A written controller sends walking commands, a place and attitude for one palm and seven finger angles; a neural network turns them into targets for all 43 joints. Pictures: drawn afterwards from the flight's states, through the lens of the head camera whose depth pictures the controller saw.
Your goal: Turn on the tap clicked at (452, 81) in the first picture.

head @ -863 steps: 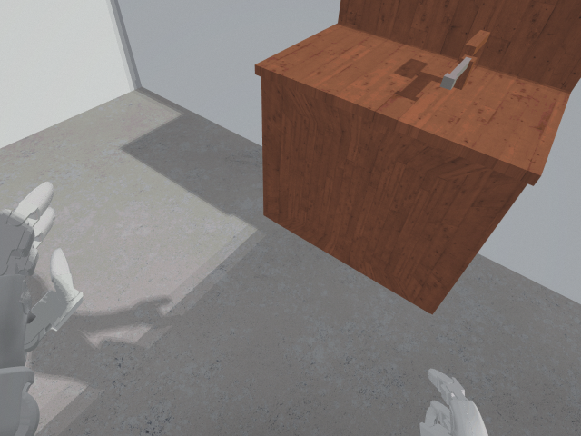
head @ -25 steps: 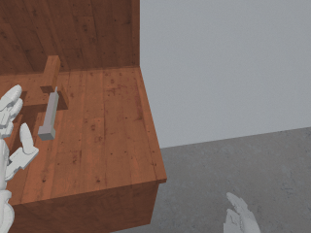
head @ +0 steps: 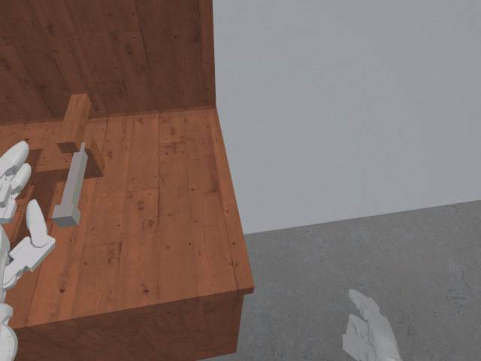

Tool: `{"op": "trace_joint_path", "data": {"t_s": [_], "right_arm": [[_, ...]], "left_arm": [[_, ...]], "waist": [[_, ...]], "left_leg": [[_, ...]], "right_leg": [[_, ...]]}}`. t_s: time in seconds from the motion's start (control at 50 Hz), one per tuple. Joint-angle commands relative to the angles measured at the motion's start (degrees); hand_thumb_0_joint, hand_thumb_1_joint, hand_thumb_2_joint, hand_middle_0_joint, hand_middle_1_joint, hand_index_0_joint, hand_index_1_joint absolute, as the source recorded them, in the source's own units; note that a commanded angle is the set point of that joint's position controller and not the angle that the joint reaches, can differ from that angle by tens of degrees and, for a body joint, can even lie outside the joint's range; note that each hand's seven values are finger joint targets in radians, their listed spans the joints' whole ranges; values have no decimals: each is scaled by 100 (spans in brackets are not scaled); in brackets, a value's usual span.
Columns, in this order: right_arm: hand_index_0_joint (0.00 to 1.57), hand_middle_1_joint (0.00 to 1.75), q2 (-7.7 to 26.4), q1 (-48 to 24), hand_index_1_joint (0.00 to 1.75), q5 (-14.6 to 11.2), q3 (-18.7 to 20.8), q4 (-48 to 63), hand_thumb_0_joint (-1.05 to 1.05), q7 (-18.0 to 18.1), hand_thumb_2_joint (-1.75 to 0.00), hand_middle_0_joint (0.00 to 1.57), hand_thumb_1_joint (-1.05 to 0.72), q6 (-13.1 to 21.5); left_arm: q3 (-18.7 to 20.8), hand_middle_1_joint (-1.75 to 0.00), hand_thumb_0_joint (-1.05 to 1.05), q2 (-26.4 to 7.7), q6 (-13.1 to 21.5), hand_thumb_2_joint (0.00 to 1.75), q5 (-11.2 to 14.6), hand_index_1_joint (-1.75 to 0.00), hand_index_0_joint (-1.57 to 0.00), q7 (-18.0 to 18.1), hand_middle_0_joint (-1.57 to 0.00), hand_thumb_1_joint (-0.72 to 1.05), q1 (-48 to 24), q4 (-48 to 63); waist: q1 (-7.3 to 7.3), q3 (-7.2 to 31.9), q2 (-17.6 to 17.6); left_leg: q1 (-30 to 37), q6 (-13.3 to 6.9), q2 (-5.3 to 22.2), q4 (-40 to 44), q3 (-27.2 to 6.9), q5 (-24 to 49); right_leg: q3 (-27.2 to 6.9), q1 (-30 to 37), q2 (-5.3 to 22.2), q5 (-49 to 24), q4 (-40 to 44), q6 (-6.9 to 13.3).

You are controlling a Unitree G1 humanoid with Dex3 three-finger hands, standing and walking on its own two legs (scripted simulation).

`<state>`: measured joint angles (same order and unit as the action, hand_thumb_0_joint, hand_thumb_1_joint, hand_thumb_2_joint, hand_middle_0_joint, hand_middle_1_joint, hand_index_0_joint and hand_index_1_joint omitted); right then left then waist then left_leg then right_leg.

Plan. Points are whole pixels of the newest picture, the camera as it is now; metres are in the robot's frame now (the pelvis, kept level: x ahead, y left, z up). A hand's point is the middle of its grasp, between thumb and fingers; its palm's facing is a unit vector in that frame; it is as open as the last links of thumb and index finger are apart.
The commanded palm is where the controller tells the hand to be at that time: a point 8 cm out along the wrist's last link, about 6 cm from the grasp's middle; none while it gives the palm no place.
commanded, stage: come to a stop and stand still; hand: left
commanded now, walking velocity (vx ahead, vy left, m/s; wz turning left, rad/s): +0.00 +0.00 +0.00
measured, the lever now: (66, 215) +0.30 +0.31 +0.07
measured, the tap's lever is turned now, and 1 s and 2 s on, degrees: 0 0 0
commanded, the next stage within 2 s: look again from close up in 0.78 s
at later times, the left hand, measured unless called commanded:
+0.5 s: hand (2, 282) +0.17 +0.30 +0.14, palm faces +0.44 -0.81 -0.39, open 7.4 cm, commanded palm +0.11 +0.30 +0.17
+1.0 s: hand (5, 278) +0.17 +0.28 +0.15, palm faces +0.44 -0.83 -0.35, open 7.4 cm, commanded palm +0.11 +0.30 +0.17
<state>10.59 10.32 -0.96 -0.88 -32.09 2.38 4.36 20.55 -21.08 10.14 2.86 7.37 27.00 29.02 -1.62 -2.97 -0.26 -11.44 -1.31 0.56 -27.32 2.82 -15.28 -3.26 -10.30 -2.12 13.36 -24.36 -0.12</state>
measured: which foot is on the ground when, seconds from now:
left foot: down 0.00-1.00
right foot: down 0.00-1.00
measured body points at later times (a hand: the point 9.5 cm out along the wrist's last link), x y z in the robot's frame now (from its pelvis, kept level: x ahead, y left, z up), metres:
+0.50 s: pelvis -0.03 +0.01 -0.01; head +0.00 +0.04 +0.44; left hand +0.14 +0.34 +0.16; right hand +0.13 -0.23 -0.09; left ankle -0.01 +0.10 -0.74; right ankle +0.00 -0.12 -0.74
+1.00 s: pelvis -0.03 +0.01 +0.00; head +0.00 +0.04 +0.44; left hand +0.14 +0.32 +0.17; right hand +0.16 -0.20 -0.09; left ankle -0.01 +0.10 -0.74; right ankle +0.00 -0.12 -0.74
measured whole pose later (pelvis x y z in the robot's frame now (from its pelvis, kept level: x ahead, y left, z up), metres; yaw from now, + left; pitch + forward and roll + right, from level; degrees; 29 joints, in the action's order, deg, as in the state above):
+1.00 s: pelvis -0.03 +0.01 +0.00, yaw +4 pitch +1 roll -1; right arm 11.8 10.5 -1.5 -0.6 -37.3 -1.3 9.5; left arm 19.9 -23.1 15.0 5.8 6.1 23.5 24.6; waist -2.7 -3.4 -1.8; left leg -17.6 -2.8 -2.7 -29.3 -0.2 -12.5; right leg 0.0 -15.7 1.1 13.0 -28.0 -1.5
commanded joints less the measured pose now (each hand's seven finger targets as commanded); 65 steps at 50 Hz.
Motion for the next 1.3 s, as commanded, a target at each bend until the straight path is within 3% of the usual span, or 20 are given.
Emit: {"op": "trace_joint_path", "data": {"t_s": [0.0, 0.02, 0.04, 0.06, 0.08, 0.12, 0.18, 0.24, 0.3, 0.32, 0.34, 0.42, 0.52, 0.6, 0.62, 0.64, 0.72, 0.96, 1.08, 1.28], "right_arm": [[20, 30, 726, -366, 30, -30, 338, 856, 0, 73, -90, 20, -90, 247], [20, 30, 810, 328, 30, -319, -959, 1647, 0, 544, -90, 20, -90, 143], [20, 30, 377, -50, 30, -231, 58, 1081, 0, 403, -90, 20, -90, 435], [20, 30, 634, -340, 30, 3, 29, 714, 0, 149, -90, 20, -90, 496], [20, 30, 1027, -396, 30, 63, 175, 706, 0, 55, -90, 20, -90, 530], [20, 30, 1030, -304, 30, 50, 267, 686, 0, -131, -90, 20, -90, 654], [20, 30, 1050, 158, 30, -30, 334, 814, 0, -463, -90, 20, -90, 856], [20, 30, 1052, 140, 30, -78, 352, 797, 0, -537, -90, 20, -90, 960], [20, 30, 1093, 3, 30, -43, 313, 681, 0, -430, -90, 20, -90, 1006], [20, 30, 1197, -92, 30, -15, 309, 629, 0, -382, -90, 20, -90, 975], [20, 30, 1062, -71, 30, -7, 256, 548, 0, -335, -90, 20, -90, 964], [20, 30, 1151, -125, 30, -2, 263, 406, 0, -309, -90, 20, -90, 1018], [20, 30, 1121, -166, 30, -54, 281, 375, 0, -424, -90, 20, -90, 1186], [20, 30, 1012, -172, 30, -29, 351, 284, 0, -477, -90, 20, -90, 1112], [20, 30, 1070, -246, 30, -27, 377, 261, 0, -461, -90, 20, -90, 1049], [20, 30, 963, -215, 30, -28, 380, 245, 0, -456, -90, 20, -90, 1001], [20, 30, 972, -445, 30, -43, 393, 281, 0, -403, -90, 20, -90, 874], [20, 30, 855, -447, 30, -107, 371, 348, 0, -307, -90, 20, -90, 831], [20, 30, 858, -440, 30, -126, 407, 354, 0, -268, -90, 20, -90, 804], [20, 30, 860, -494, 30, -195, 475, 467, 0, -246, -90, 20, -90, 676]], "left_arm": [[474, -30, 0, -741, 249, 90, 12, -30, -20, 112, -20, 90, -494, 824], [1614, -30, 0, -5105, 1025, 90, 20, -30, -20, 251, -20, 90, -5646, 2394], [1921, -30, 0, -2512, 745, 90, -230, -30, -20, 85, -20, 90, -3438, 197], [1283, -30, 0, -1955, 573, 90, -160, -30, -20, 54, -20, 90, -2706, -322], [1296, -30, 0, -2182, 529, 90, -93, -30, -20, 99, -20, 90, -2510, -642], [945, -30, 0, -1772, 611, 90, 58, -30, -20, -38, -20, 90, -1812, -705], [416, -30, 0, -1202, 886, 90, 318, -30, -20, -74, -20, 90, -296, 19], [578, -30, 0, -1359, 1050, 90, 374, -30, -20, -36, -20, 90, -37, 435], [1149, -30, 0, -1821, 1202, 90, 433, -30, -20, 65, -20, 90, -290, 347], [1431, -30, 0, -2241, 1233, 90, 402, -30, -20, 94, -20, 90, -691, 516], [1168, -30, 0, -1887, 1246, 90, 407, -30, -20, 61, -20, 90, -696, 274], [845, -30, 0, -1809, 1199, 90, 336, -30, -20, 36, -20, 90, -1441, 467], [328, -30, 0, -1344, 1133, 90, 189, -30, -20, 35, -20, 90, -1526, 968], [551, -30, 0, -1273, 1058, 90, 162, -30, -20, 77, -20, 90, -1158, 806], [801, -30, 0, -1511, 1016, 90, 176, -30, -20, 105, -20, 90, -1047, 637], [660, -30, 0, -1268, 1025, 90, 201, -30, -20, 71, -20, 90, -1021, 676], [914, -30, 0, -1448, 987, 90, 282, -30, -20, 24, -20, 90, -888, 464], [546, -30, 0, -1227, 858, 90, 321, -30, -20, -17, -20, 90, -929, 828], [695, -30, 0, -1352, 799, 90, 368, -30, -20, 20, -20, 90, -710, 1024], [708, -30, 0, -1284, 728, 90, 473, -30, -20, -28, -20, 90, -283, 780]], "waist": [[91, 800, 134], [324, 130, 1378], [-186, 375, 758], [13, 357, 355], [-120, 375, 366], [-114, 1079, 303], [-258, 1380, 81], [-232, 1337, -181], [-167, 1040, -493], [-124, 928, -298], [-75, 848, -185], [-56, 747, 705], [-76, 907, 1206], [-74, 867, 376], [-70, 955, 300], [-27, 925, 208], [-12, 867, 397], [-9, 917, 336], [-28, 1187, 379], [-37, 931, 259]], "left_leg": [[314, -4, 455, 472, -407, 887], [-379, -50, 322, 748, -447, 775], [30, -42, 786, 492, -547, 532], [-4, 9, 507, 640, -353, 566], [-65, 4, 334, 471, -199, 486], [121, 36, 211, 125, -227, 651], [-52, 15, 62, -64, -348, 1206], [-136, 15, 77, -19, -427, 1209], [-256, 30, 18, 14, -525, 822], [-303, 19, 38, 44, -596, 563], [-344, -3, 61, 126, -620, 429], [-331, -80, 185, 349, -802, -68], [-566, -147, 541, 892, -1291, -591], [-859, -33, 406, 778, -1151, -492], [-777, -15, 363, 705, -1076, -380], [-702, 34, 347, 663, -1045, -237], [-649, 59, 368, 732, -1094, -184], [-306, 13, 232, 495, -956, 209], [6, 70, 233, 292, -963, 1211], [-60, 122, 339, 228, -979, 1605]], "right_leg": [[-517, 162, 630, -1463, 412, 151], [230, 92, 272, -106, 206, -223], [139, -899, 437, 732, 43, 10], [147, -607, 310, 300, 200, 111], [-172, -517, 357, -322, 368, 213], [-447, -405, 608, -840, 246, 292], [-393, -10, 655, -1473, 96, 261], [-237, -72, 598, -1415, 4, 171], [-282, -369, 599, -1011, 177, 149], [-320, -518, 586, -729, 182, 150], [-254, -529, 644, -532, 167, 179], [-202, -588, 573, -195, -22, 170], [80, -291, 380, -141, -777, 49], [31, -46, 490, -356, -485, 69], [-40, -49, 489, -392, -451, 81], [-17, -101, 551, -441, -372, 103], [-12, -187, 521, -356, -335, 89], [-69, -186, 651, -566, -19, 91], [-54, -13, 708, -1097, -100, 88], [-204, -230, 740, -1285, -19, 78]]}}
